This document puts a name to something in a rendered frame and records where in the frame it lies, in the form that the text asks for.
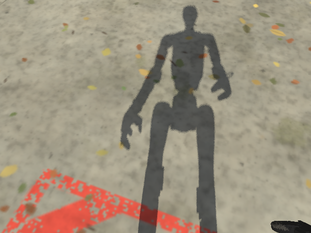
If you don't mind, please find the right robot hand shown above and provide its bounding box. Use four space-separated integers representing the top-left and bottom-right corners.
271 220 311 233

